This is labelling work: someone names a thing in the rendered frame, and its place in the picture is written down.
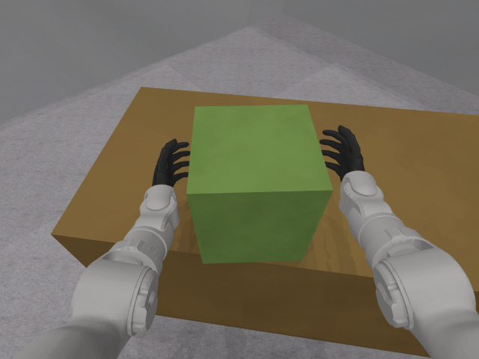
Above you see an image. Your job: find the robot left forearm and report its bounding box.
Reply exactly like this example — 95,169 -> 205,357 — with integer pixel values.
70,185 -> 180,318

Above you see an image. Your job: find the right robot hand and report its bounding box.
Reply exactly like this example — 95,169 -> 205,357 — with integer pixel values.
320,125 -> 365,182

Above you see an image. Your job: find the pedestal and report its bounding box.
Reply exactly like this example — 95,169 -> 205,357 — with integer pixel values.
51,87 -> 479,358

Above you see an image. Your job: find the robot left upper arm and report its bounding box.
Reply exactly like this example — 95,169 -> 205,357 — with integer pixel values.
11,259 -> 159,359

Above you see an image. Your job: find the left robot hand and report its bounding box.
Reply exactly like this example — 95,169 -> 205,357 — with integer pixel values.
152,139 -> 191,187

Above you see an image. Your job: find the robot right upper arm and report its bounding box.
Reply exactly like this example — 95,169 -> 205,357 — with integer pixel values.
373,248 -> 479,359

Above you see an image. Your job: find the carton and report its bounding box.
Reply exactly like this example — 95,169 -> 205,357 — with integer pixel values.
186,105 -> 333,264

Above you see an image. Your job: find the robot right forearm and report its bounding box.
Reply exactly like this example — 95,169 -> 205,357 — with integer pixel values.
339,171 -> 476,309

